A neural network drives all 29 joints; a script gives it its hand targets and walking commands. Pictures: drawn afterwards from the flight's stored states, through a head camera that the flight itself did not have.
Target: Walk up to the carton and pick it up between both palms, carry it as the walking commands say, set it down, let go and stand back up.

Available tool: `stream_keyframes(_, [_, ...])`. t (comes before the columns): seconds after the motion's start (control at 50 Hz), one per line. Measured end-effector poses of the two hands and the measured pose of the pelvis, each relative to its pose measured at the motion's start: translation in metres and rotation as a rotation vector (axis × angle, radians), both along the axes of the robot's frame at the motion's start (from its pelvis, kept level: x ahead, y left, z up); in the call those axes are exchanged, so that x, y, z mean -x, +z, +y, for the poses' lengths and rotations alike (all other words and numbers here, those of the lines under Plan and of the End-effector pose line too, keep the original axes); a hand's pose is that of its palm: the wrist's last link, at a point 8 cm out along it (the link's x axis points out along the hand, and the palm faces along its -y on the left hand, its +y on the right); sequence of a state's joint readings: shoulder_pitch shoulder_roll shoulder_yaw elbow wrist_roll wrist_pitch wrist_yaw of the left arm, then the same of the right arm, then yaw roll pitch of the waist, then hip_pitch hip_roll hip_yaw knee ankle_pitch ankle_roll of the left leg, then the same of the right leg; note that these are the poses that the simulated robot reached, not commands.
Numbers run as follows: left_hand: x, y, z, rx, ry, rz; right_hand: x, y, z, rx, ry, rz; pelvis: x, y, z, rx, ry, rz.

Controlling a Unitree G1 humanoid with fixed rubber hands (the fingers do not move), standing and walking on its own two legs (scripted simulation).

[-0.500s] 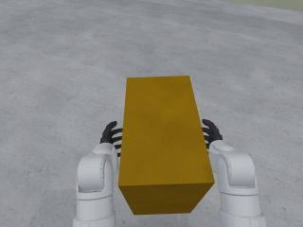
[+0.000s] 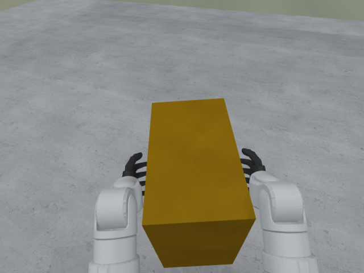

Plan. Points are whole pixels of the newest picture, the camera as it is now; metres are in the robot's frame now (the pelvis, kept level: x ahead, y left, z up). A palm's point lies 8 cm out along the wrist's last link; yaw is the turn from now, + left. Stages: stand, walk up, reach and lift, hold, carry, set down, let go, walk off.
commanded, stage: carry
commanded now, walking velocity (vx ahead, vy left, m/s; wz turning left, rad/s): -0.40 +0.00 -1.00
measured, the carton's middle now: (193, 185) +0.32 +0.01 +0.02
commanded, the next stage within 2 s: none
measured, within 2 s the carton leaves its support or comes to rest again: neither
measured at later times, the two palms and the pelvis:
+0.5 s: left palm (187, 238) +0.18 +0.02 +0.05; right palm out of the picture +0.08 -0.22 +0.04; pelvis -0.14 +0.02 -0.01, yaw -21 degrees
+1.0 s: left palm out of the picture -0.04 -0.04 +0.08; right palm out of the picture -0.23 -0.21 +0.06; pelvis -0.34 +0.10 -0.01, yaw -50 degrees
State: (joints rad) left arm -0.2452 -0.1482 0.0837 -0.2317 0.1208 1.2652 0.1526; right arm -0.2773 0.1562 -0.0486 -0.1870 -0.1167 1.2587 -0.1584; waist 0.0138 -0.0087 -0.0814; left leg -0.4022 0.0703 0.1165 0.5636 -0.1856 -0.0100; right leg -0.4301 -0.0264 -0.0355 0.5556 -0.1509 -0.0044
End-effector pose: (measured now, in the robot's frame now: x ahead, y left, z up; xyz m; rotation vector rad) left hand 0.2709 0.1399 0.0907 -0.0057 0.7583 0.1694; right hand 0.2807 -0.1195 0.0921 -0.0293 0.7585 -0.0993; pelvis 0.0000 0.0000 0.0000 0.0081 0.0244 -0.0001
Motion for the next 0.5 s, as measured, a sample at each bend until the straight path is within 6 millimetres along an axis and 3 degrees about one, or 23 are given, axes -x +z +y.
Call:
stream_keyframes(0.14, [0.018,-0.016,-0.002,0.019,-0.039,0.003,0.031,-0.015,-0.002,0.002,-0.053,0.003,0.032,-0.01,0.012,-0.003,-0.062,0.001])
stream_keyframes(0.24, [0.032,-0.022,-0.017,0.022,-0.094,0.014,0.063,-0.024,-0.016,-0.011,-0.122,0.013,0.059,-0.012,0.016,0.013,-0.139,-0.006])
stream_keyframes(0.38, [0.056,-0.029,-0.066,0.001,-0.193,-0.011,0.115,-0.04,-0.061,-0.061,-0.249,-0.015,0.104,-0.026,0.005,0.017,-0.264,0.005])
stream_keyframes(0.5, [0.089,-0.038,-0.116,-0.029,-0.402,0.071,0.197,-0.049,-0.097,-0.073,-0.442,0.063,0.141,-0.011,0.018,-0.024,-0.359,0.019])
